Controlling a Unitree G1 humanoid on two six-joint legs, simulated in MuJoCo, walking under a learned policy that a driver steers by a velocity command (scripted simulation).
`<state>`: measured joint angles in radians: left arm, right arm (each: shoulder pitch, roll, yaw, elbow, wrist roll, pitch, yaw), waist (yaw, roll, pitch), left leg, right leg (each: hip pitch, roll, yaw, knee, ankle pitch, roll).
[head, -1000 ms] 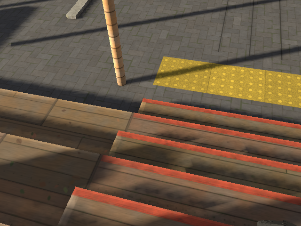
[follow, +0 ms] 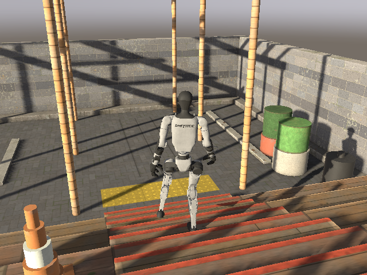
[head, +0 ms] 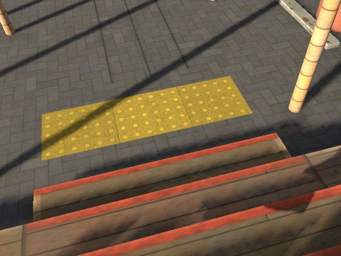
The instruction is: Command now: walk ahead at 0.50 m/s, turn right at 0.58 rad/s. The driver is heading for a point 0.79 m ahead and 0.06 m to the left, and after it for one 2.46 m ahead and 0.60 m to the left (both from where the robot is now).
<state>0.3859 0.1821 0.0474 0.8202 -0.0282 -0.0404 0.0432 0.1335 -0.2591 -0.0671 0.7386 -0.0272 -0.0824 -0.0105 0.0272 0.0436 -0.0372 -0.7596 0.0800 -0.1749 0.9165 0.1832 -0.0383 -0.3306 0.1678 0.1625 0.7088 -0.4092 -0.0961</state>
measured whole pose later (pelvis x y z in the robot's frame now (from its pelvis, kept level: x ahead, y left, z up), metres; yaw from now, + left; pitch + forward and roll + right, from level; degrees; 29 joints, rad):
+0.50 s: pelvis +0.25 +0.08 -0.13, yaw -7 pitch +2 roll +0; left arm 0.19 0.20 0.04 0.74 0.01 -0.05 0.02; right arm 0.57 -0.14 -0.01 0.99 0.00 -0.06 -0.01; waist -0.05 -0.04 -0.03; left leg -0.17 -0.08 -0.05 0.50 -0.35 0.06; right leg -0.83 -0.06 0.08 1.02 0.12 -0.02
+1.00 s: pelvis +0.56 -0.08 -0.29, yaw -4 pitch +2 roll +1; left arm 0.17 0.19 0.03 0.88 0.02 -0.06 -0.08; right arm 0.44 -0.21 -0.06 0.91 0.06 -0.03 -0.05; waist -0.08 0.02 0.04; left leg -0.48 0.00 -0.17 1.71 -0.50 -0.02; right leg -0.46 0.02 -0.03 0.67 -0.23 -0.05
